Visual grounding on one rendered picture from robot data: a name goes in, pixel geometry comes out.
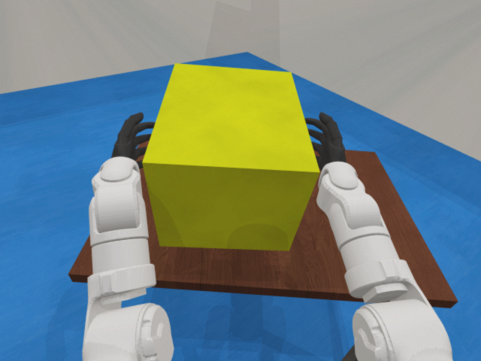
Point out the left robot hand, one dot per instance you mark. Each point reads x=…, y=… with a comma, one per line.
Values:
x=127, y=140

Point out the robot right forearm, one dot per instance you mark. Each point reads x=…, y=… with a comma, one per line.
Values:
x=374, y=271

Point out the carton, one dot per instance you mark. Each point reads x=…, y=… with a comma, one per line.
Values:
x=230, y=163

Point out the robot right upper arm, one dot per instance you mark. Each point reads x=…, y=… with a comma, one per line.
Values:
x=405, y=330

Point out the right robot hand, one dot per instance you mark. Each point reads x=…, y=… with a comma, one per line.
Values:
x=331, y=148

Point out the table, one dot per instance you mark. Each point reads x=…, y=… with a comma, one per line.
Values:
x=313, y=268

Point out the robot left forearm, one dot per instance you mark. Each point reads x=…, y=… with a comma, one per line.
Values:
x=118, y=237

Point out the robot left upper arm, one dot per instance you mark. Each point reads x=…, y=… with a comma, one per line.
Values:
x=135, y=333

